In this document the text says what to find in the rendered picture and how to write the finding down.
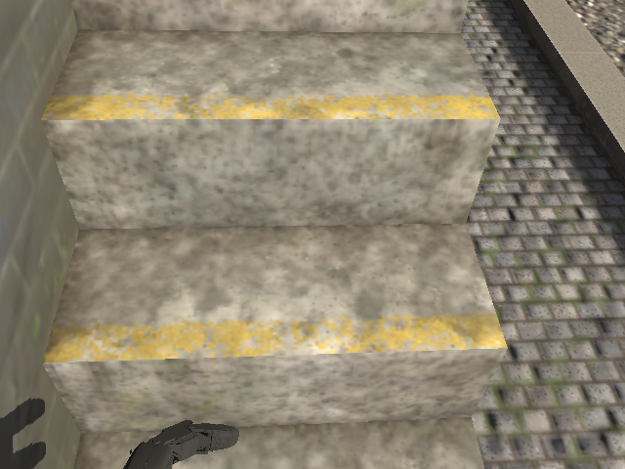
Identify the robot left hand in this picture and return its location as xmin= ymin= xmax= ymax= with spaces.
xmin=123 ymin=420 xmax=239 ymax=469

